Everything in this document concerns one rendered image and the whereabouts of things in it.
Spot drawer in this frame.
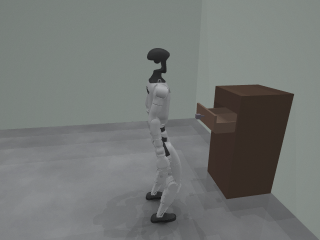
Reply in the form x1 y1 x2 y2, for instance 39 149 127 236
196 103 238 134

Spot right robot forearm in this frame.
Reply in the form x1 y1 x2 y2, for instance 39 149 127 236
150 119 166 158

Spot right robot shin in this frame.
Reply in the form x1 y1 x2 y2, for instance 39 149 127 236
157 181 181 218

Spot cabinet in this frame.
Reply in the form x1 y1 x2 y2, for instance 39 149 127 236
207 84 294 199

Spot robot left upper arm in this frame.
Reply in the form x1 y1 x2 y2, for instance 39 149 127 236
145 94 149 108

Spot handle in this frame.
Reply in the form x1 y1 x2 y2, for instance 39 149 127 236
195 113 205 120

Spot robot right upper arm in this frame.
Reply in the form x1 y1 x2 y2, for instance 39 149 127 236
148 83 169 126

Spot robot right hand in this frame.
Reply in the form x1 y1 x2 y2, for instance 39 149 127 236
156 156 172 178

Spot humanoid robot head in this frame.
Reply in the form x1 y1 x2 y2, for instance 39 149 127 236
147 48 170 84

